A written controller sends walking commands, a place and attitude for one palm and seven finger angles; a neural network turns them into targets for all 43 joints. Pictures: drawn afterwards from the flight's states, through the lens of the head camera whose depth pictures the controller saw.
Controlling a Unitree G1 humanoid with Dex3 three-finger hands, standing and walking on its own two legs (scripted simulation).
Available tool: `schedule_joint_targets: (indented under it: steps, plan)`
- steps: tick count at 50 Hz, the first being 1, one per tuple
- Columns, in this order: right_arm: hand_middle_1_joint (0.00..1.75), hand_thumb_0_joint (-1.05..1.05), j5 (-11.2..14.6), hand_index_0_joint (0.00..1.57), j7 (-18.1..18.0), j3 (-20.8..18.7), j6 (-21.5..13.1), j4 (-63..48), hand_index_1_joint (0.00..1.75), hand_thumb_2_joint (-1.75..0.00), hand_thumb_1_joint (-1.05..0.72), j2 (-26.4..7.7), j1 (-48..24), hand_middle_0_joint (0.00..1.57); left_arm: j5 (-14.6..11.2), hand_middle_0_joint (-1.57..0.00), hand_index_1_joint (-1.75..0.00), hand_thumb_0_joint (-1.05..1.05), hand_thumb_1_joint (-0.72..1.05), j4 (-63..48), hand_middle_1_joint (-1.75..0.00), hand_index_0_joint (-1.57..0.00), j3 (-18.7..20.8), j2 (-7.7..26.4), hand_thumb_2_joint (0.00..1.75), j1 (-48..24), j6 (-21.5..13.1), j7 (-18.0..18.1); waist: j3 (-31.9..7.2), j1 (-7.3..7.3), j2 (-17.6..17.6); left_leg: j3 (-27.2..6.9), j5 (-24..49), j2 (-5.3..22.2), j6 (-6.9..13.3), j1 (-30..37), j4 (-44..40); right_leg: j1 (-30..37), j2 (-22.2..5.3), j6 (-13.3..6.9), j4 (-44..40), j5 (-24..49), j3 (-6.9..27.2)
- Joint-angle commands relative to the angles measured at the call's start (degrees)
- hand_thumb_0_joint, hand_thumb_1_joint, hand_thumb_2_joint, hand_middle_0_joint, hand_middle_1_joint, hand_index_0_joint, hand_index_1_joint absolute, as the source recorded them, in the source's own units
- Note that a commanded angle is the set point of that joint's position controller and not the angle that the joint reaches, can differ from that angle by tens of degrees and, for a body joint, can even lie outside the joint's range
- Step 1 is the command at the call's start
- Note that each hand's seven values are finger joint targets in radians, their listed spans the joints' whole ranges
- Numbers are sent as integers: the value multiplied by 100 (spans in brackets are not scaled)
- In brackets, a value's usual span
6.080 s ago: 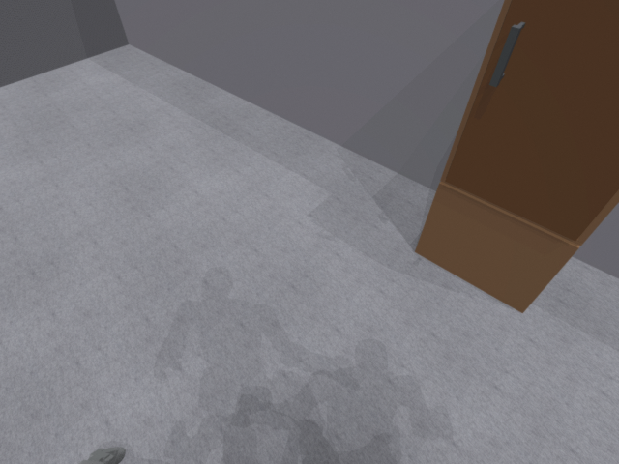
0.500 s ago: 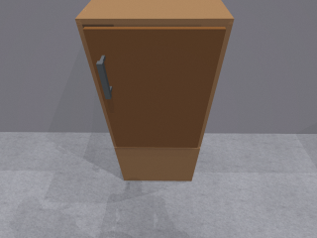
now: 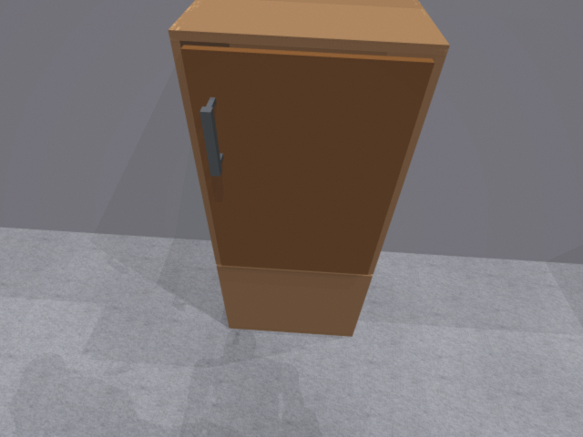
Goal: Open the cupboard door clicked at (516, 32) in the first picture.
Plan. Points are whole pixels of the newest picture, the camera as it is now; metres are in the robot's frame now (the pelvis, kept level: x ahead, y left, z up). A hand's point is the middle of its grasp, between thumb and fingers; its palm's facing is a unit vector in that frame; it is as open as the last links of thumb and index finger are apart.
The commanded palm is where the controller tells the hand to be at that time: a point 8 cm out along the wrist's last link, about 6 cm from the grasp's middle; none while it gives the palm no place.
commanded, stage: shuffle to correct the standing spot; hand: left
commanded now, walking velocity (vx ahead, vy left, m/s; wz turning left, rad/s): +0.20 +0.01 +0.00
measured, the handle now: (214, 137) +0.60 +0.19 +0.10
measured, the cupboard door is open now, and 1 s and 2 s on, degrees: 0 0 0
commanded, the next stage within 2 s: come to a stop and stand still in 0.14 s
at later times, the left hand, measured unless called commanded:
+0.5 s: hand out of the picture +0.07 +0.18 -0.18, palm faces +0.08 -0.98 -0.16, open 7.3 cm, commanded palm none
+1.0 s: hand out of the picture +0.07 +0.18 -0.17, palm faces +0.04 -0.98 -0.19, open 7.4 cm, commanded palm none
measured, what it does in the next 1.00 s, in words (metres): steps on the spot: left foot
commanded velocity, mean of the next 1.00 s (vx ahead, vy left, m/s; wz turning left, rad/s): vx -0.02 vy -0.01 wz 0.00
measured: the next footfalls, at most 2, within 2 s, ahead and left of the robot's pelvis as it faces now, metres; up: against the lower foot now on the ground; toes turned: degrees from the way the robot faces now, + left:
left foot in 0.48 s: +0.15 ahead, +0.12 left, +0.00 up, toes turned +5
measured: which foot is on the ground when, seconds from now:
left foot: down 0.00-0.26, up 0.28-0.46, down 0.48-1.00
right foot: down 0.00-1.00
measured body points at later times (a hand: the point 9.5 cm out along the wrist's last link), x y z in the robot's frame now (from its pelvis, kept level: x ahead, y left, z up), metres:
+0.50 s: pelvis +0.07 +0.02 +0.00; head +0.08 +0.02 +0.45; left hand +0.07 +0.23 -0.17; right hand +0.08 -0.21 -0.16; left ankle +0.11 +0.12 -0.73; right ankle +0.05 -0.10 -0.73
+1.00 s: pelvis +0.06 +0.01 +0.00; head +0.06 +0.01 +0.45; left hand +0.07 +0.23 -0.16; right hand +0.10 -0.23 -0.15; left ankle +0.11 +0.12 -0.73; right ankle +0.05 -0.10 -0.73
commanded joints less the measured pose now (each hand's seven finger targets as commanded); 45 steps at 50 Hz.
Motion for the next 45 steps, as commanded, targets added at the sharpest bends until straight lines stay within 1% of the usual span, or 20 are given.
schedule_joint_targets:
  steps: [1, 3, 4, 7, 10, 11, 13, 14, 15, 17, 19, 21, 23, 24, 25, 27, 33, 39, 42, 45]
  plan:
    - [30, 0, 4, 20, -32, -112, -153, -83, 30, -90, -90, -431, 812, 20, 18, -20, -30, 0, 90, -381, -30, -20, 121, 533, 90, -46, -112, -20, 1167, -279, 660, -635, -1033, 438, 353, -219, -1311, -1312, -300, -265, -389, -1561, 478]
    - [30, 0, 1, 20, -107, -198, -232, -4, 30, -90, -90, -794, 1205, 20, 57, -20, -30, 0, 90, -576, -30, -20, 45, 235, 90, -379, -181, -59, 1197, -437, 1532, -2245, -1302, 1487, 995, 127, -2297, -2070, 71, -104, 1311, -979, -139]
    - [30, 0, 8, 20, -118, -189, -285, -12, 30, -90, -90, -737, 1180, 20, 63, -20, -30, 0, 90, -670, -30, -20, 41, 242, 90, -578, -220, -83, 1226, -443, 1340, -2328, -551, 1645, 1240, 331, -2304, -2403, -108, -136, 1834, -1097, 76]
    - [30, 0, -8, 20, -116, -145, -395, -100, 30, -90, -90, -637, 861, 20, 11, -20, -30, 0, 90, -701, -30, -20, 45, 97, 90, -640, -317, -161, 814, -250, 617, -1626, 1300, 1560, 1278, 265, -1864, -1867, -314, -108, 1543, -941, 164]
    - [30, 0, 34, 20, -138, -146, -379, -162, 30, -90, -90, -704, 498, 20, -6, -20, -30, 0, 90, -417, -30, -20, 50, -15, 90, 141, -331, -179, 270, 149, 457, -681, 1131, 918, 789, -466, -1122, 102, -32, -34, -130, 237, -252]
    - [30, 0, 62, 20, -127, -133, -392, -186, 30, -90, -90, -576, 474, 20, 1, -20, -30, 0, 90, -304, -30, -20, 103, 173, 90, 423, -350, -146, 116, 272, 71, -390, 888, 611, 585, -1033, -615, 949, -190, -126, -395, 518, 45]
    - [30, 0, 101, 20, -56, -88, -409, -496, 30, -90, -90, -222, 101, 20, -17, -20, -30, 0, 90, -44, -30, -20, 305, 1054, 90, 1429, -410, -20, -95, 650, -1756, 550, -1348, -210, 163, -2845, 1895, 2187, -2367, -1046, -1600, 598, 2990]
    - [30, 0, 53, 20, -56, -136, -361, -556, 30, -90, -90, -349, -99, 20, -47, -20, -30, 0, 90, -18, -30, -20, 291, 978, 90, 1421, -386, 17, 97, 594, -956, 124, -1355, 4, 97, -2940, 2790, 1793, -2507, -1393, -1696, 1199, 3078]
    - [30, 0, 63, 20, -48, -144, -325, -526, 30, -90, -90, -236, -16, 20, -31, -20, -30, 0, 90, -110, -30, -20, 233, 795, 90, 952, -379, 52, 275, 302, -540, -11, -1001, 136, 38, -2789, 2990, 1280, -2287, -1359, -1624, 1720, 2557]
    - [30, 0, 65, 20, -31, -89, -188, -361, 30, -90, -90, -11, 142, 20, 18, -20, -30, 0, 90, -310, -30, -20, 119, 515, 90, 104, -348, 129, 514, -72, -861, 38, -871, 345, -44, -1949, 2376, 252, -1874, -1045, -1450, 2834, 1422]
    - [30, 0, 108, 20, -27, -38, -122, -279, 30, -90, -90, 206, 323, 20, 50, -20, -30, 0, 90, -440, -30, -20, 73, 482, 90, -258, -272, 134, 498, -196, -1098, 269, -403, 183, -113, -925, 1064, -365, -1442, -793, -1235, 3154, 580]
    - [30, 0, 132, 20, -48, -30, -128, -123, 30, -90, -90, 260, 557, 20, 6, -20, -30, 0, 90, -454, -30, -20, 76, 574, 90, -382, -202, 135, 453, -304, -744, 491, 918, -2, -188, -26, -220, -672, -1110, -525, -800, 2379, 313]
    - [30, 0, 109, 20, -97, -88, -164, -195, 30, -90, -90, -153, 543, 20, -69, -20, -30, 0, 90, -498, -30, -20, 72, 507, 90, -228, -74, 102, 428, -182, 359, 10, 2271, 391, -34, 278, -846, -844, -676, -96, -204, 1204, 283]
    - [30, 0, 88, 20, -131, -133, -183, -356, 30, -90, -90, -477, 344, 20, -94, -20, -30, 0, 90, -529, -30, -20, 76, 383, 90, -22, -8, 110, 334, -41, 1044, -810, 2870, 1131, 357, -112, -1259, -658, -424, 134, -28, 220, 124]
    - [30, 0, 72, 20, -154, -173, -146, -474, 30, -90, -90, -693, 30, 20, -82, -20, -30, 0, 90, -518, -30, -20, 63, 333, 90, 90, 21, 119, 338, 53, 1034, -1048, 2564, 1428, 648, -631, -1473, -235, -321, 182, 87, -263, 73]
    - [30, 0, 82, 20, -174, -186, -159, -577, 30, -90, -90, -632, -420, 20, -17, -20, -30, 0, 90, -432, -30, -20, 22, 234, 90, 67, 33, 110, 568, 124, 819, -901, 2614, 1211, 640, -761, -1490, -169, -344, 180, 60, 131, 120]
    - [30, 0, 106, 20, -221, -330, -104, -752, 30, -90, -90, -840, -493, 20, 6, -20, -30, 0, 90, -519, -30, -20, 50, 480, 90, 74, 9, 91, -421, -31, 476, -469, 3950, 1102, 577, 445, -804, -230, -406, 207, -106, 1011, 237]
    - [30, 0, 86, 20, -148, -343, 16, -919, 30, -90, -90, -615, -794, 20, 59, -20, -30, 0, 90, -712, -30, -20, 73, 601, 90, -14, 30, 75, -234, -32, -289, -24, 1413, 586, 213, -319, -517, -204, -743, -9, -603, 1382, 738]
    - [30, 0, 73, 20, -70, -252, 89, -885, 30, -90, -90, -338, -777, 20, 32, -20, -30, 0, 90, -792, -30, -20, 52, 754, 90, -302, -15, 86, 69, -141, -778, 239, 418, 196, -27, -369, -305, -650, -1193, -306, -1175, 533, 1113]
    - [30, 0, 55, 20, -25, -228, 95, -772, 30, -90, -90, -312, -668, 20, 15, -20, -30, 0, 90, -815, -30, -20, 27, 754, 90, -454, -9, 72, 376, -183, -653, 161, 425, 225, -28, -160, -385, -1186, -1025, -254, -1448, -728, 981]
